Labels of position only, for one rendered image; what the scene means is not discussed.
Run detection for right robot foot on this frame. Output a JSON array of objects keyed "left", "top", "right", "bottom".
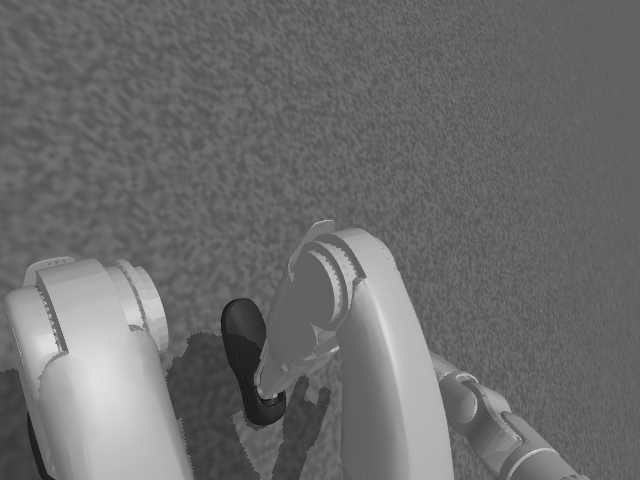
[{"left": 221, "top": 298, "right": 286, "bottom": 426}]

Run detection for right robot hand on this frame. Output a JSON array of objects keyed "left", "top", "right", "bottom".
[{"left": 429, "top": 351, "right": 459, "bottom": 384}]

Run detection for right robot arm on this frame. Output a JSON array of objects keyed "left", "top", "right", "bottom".
[{"left": 439, "top": 371, "right": 590, "bottom": 480}]

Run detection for left robot foot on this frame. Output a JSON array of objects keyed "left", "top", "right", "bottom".
[{"left": 27, "top": 411, "right": 55, "bottom": 480}]

